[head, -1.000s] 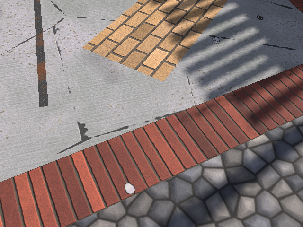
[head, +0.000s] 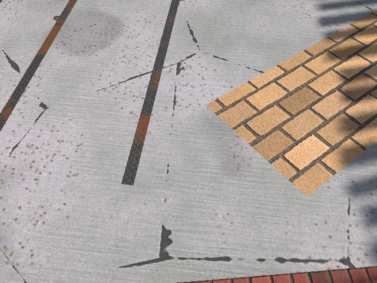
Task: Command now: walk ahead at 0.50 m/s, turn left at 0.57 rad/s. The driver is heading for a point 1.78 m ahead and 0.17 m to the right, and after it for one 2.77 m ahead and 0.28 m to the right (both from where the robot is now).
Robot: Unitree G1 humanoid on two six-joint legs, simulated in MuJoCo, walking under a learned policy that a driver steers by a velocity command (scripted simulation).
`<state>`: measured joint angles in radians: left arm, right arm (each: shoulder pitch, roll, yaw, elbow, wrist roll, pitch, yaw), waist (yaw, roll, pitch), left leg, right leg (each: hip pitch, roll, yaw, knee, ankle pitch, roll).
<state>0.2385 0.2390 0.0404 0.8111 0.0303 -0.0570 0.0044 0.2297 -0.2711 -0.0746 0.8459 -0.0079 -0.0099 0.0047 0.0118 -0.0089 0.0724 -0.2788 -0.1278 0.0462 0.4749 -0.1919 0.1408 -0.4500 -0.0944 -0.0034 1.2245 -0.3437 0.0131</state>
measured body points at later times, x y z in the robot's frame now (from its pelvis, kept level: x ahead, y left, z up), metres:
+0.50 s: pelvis +0.28 -0.04 +0.00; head +0.30 -0.05 +0.45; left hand +0.37 +0.23 -0.12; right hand +0.34 -0.31 -0.14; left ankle +0.13 +0.05 -0.64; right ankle +0.34 -0.10 -0.73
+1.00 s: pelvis +0.56 +0.00 -0.04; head +0.58 +0.00 +0.41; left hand +0.54 +0.30 -0.16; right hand +0.78 -0.27 -0.10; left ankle +0.73 +0.10 -0.77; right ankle +0.34 -0.10 -0.73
